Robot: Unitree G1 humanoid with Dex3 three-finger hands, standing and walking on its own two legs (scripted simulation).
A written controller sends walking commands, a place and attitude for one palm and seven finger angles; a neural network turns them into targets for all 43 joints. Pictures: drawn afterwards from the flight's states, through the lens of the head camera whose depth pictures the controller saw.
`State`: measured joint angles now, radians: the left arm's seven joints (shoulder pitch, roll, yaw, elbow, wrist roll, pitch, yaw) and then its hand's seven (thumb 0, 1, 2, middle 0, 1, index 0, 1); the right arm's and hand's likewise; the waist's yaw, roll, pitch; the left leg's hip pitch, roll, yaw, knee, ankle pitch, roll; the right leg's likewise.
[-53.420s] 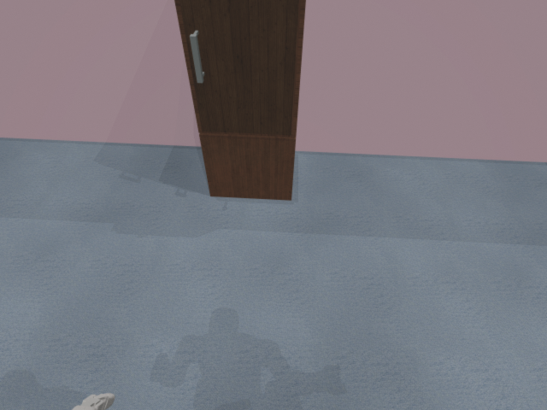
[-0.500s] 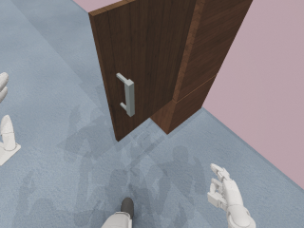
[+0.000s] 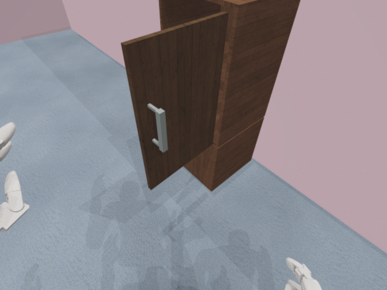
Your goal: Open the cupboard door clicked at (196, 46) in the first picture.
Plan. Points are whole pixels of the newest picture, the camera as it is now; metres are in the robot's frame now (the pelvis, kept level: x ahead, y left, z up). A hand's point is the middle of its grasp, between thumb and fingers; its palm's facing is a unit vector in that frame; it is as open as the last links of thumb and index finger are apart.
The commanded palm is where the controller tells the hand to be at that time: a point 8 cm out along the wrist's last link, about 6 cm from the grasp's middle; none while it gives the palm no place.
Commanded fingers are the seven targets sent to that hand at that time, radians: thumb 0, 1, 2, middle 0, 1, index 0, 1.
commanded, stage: stop stepping back and stand still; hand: left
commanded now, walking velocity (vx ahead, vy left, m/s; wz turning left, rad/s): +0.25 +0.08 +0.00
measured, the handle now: (157, 128) +0.58 +0.14 -0.01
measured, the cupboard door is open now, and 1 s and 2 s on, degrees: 93 93 93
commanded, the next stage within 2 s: let the arm hang, fingers relaxed in 0.46 s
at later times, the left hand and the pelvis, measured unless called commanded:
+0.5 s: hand out of the picture +0.18 +0.28 +0.19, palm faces +0.47 -0.72 -0.51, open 7.4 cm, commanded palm +0.12 +0.32 +0.18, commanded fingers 0.00 0.90 0.90 -0.20 -0.30 -0.20 -0.30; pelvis -0.01 +0.01 +0.00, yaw +2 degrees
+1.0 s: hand out of the picture -0.03 +0.20 -0.16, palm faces +0.16 -0.96 -0.25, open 6.9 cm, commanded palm none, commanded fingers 0.00 0.90 0.90 -0.20 -0.30 -0.20 -0.30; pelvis -0.04 +0.00 +0.00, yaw +7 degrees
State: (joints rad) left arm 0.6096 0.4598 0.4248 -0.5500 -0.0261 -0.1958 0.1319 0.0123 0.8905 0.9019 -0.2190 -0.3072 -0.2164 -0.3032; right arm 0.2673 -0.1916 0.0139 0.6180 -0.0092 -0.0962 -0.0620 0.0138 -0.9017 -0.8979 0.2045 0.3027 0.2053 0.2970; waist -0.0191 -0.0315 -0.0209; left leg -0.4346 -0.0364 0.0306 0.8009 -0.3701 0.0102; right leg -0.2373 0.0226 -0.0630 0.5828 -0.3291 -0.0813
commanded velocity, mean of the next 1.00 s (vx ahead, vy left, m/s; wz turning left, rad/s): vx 0.04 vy -0.01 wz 0.00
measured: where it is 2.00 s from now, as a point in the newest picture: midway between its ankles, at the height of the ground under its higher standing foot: outside the picture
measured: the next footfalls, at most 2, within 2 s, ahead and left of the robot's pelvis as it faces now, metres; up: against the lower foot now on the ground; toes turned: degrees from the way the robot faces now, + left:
left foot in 0.26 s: +0.02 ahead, +0.17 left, +0.00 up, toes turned +6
left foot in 1.04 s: -0.04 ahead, +0.12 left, +0.00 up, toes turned +7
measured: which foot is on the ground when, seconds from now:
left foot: up 0.00-0.24, down 0.26-0.84, up 0.86-1.00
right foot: down 0.00-1.00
